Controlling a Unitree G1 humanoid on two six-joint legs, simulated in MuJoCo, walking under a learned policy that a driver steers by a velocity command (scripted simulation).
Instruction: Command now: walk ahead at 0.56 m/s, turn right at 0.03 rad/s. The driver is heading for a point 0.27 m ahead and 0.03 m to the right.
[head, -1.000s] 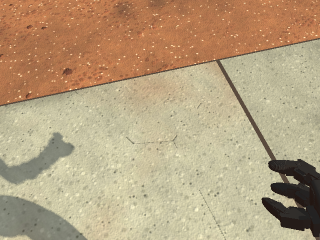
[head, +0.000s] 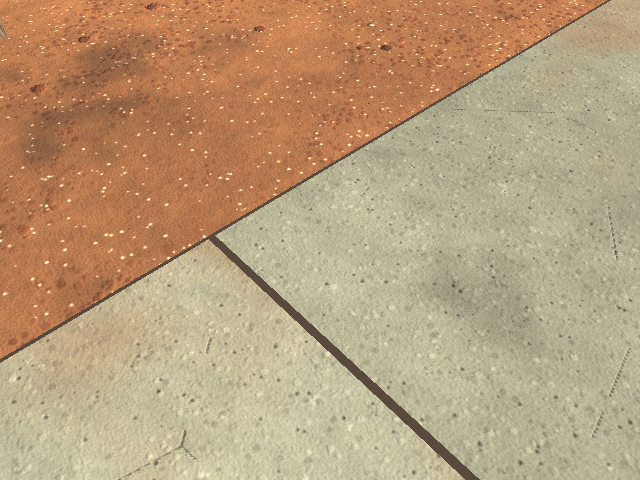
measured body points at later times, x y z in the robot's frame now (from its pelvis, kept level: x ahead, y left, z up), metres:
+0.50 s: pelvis +0.16 -0.06 +0.00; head +0.18 -0.07 +0.45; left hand +0.18 +0.21 -0.13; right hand +0.35 -0.29 -0.11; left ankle +0.27 +0.06 -0.72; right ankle +0.07 -0.15 -0.74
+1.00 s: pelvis +0.23 -0.08 -0.01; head +0.24 -0.09 +0.44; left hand +0.29 +0.18 -0.15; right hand +0.33 -0.33 -0.15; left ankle +0.27 +0.05 -0.74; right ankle +0.18 -0.19 -0.74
